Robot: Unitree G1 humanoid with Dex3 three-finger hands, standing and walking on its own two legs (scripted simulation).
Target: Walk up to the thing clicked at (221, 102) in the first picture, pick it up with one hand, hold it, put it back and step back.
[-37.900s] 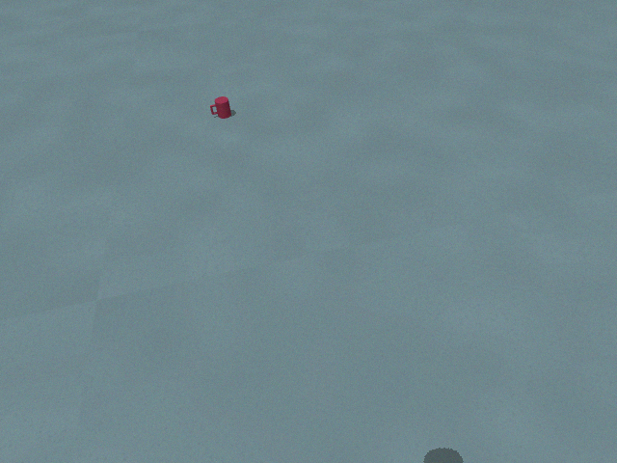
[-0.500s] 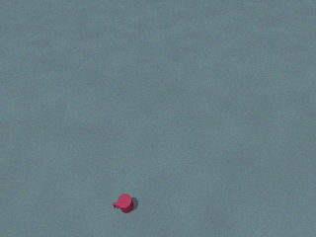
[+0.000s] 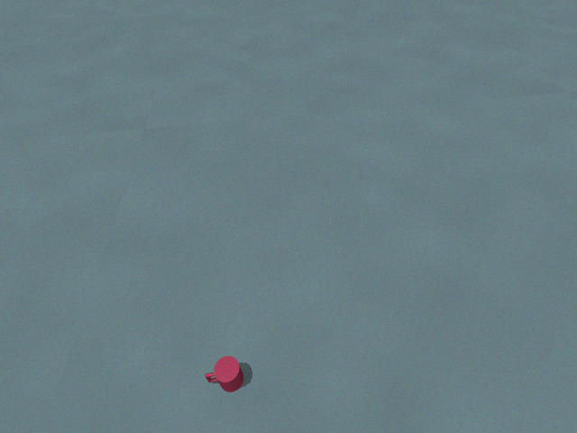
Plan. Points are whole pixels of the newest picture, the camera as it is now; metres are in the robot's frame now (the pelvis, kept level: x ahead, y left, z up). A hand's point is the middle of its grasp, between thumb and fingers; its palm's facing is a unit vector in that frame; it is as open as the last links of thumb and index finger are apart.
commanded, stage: stand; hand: left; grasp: from above
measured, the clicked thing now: (224, 375) +0.45 +0.26 -0.73
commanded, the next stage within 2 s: step back in 0.18 s
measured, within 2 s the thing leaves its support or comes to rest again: neither
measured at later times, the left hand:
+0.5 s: hand out of the picture +0.08 +0.31 -0.18, palm faces +0.01 -0.93 -0.37, open 7.4 cm
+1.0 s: hand out of the picture -0.03 +0.29 -0.16, palm faces -0.07 -0.91 -0.41, open 7.4 cm
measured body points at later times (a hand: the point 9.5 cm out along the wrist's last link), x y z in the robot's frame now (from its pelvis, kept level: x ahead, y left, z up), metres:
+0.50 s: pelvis -0.05 +0.04 -0.03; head +0.02 +0.06 +0.42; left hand +0.08 +0.36 -0.16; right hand +0.02 -0.29 -0.14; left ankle -0.05 +0.13 -0.75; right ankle -0.03 -0.12 -0.74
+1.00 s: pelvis -0.14 +0.03 -0.02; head -0.09 +0.01 +0.42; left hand -0.03 +0.34 -0.13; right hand -0.04 -0.28 -0.16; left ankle -0.09 +0.14 -0.71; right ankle -0.14 -0.07 -0.75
